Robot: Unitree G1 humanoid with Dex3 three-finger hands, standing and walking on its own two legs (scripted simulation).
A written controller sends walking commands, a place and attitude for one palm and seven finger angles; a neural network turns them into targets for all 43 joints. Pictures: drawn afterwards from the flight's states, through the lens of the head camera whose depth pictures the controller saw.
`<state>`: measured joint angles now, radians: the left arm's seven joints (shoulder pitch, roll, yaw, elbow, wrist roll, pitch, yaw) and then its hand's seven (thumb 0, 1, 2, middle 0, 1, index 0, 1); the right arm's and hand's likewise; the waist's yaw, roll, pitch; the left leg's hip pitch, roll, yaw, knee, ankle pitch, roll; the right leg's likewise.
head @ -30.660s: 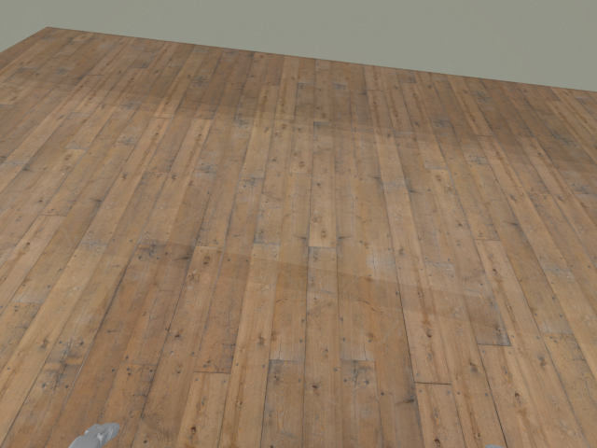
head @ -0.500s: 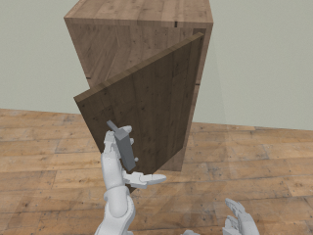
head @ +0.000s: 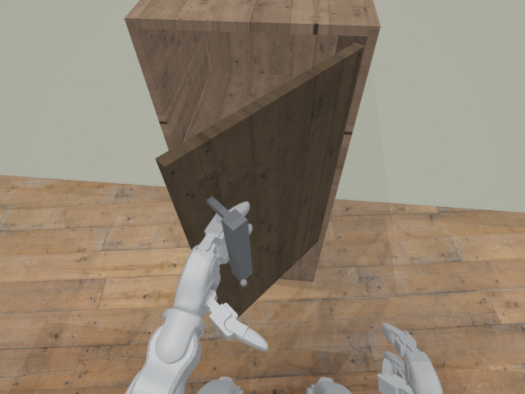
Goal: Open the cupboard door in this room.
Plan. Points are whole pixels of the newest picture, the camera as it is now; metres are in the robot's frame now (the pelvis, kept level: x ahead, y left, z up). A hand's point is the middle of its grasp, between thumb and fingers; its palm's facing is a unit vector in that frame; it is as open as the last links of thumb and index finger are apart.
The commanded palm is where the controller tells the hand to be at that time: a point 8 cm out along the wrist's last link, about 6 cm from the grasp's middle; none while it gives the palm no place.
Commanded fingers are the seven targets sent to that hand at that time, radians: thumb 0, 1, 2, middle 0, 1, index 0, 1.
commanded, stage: slide the hand sideways off the handle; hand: left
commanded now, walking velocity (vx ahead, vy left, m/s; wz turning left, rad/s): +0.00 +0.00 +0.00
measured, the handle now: (229, 240) +0.33 +0.07 +0.06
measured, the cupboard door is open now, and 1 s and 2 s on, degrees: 50 50 50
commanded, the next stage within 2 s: draw the hand back to the body in 0.98 s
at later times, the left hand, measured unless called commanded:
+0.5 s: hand (223, 305) +0.23 +0.07 +0.06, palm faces -0.11 -0.99 +0.00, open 16.2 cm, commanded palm +0.20 +0.13 +0.06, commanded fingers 0.00 -0.50 0.30 -0.15 -0.30 -0.15 -0.30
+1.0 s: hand (175, 341) +0.18 +0.12 +0.06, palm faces -0.03 -1.00 -0.04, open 16.2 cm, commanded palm +0.16 +0.18 +0.06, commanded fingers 0.00 -0.50 0.30 -0.15 -0.30 -0.15 -0.30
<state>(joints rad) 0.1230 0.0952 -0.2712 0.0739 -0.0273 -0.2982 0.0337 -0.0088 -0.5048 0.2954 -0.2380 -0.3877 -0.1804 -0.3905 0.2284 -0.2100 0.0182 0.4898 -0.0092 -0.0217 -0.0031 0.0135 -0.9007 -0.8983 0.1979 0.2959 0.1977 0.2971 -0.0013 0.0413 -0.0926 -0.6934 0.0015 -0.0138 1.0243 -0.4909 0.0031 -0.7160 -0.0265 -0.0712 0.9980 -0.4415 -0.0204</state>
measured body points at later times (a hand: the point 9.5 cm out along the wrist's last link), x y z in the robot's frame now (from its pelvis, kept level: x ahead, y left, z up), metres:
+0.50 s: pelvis +0.01 +0.00 -0.01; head +0.06 -0.01 +0.44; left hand +0.23 +0.12 +0.07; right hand +0.20 -0.21 -0.08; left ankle +0.01 +0.12 -0.67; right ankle +0.03 -0.11 -0.67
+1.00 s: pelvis +0.01 -0.01 -0.02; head +0.06 -0.02 +0.43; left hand +0.18 +0.18 +0.07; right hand +0.21 -0.24 -0.09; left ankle +0.01 +0.12 -0.67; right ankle +0.03 -0.11 -0.67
